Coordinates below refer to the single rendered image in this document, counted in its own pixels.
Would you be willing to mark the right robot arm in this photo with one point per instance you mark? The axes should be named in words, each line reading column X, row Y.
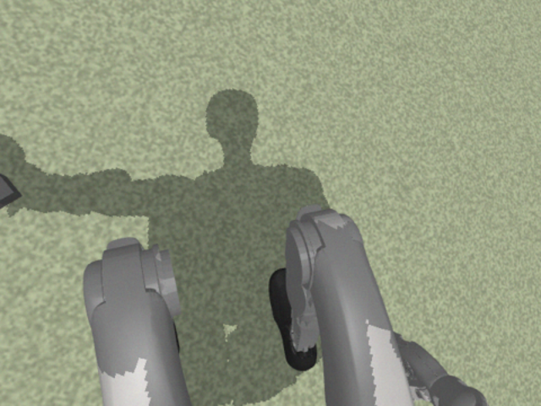
column 451, row 391

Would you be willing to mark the right robot hand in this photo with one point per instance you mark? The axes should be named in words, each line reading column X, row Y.
column 421, row 367

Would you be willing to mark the small box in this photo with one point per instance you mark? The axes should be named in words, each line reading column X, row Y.
column 8, row 193

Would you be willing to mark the right robot foot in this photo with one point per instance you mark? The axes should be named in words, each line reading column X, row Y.
column 281, row 310

